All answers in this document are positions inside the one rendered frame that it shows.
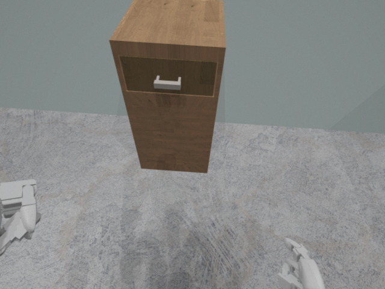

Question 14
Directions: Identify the right robot hand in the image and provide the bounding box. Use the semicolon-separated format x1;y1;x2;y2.
278;238;325;289

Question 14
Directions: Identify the left robot hand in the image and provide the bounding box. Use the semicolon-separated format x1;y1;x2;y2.
0;179;42;256

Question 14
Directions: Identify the drawer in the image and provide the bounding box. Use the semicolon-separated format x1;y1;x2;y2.
120;55;217;96

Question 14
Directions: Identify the cabinet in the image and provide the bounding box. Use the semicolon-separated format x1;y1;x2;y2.
109;0;226;173

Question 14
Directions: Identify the handle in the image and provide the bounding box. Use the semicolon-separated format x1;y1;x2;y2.
153;76;181;90

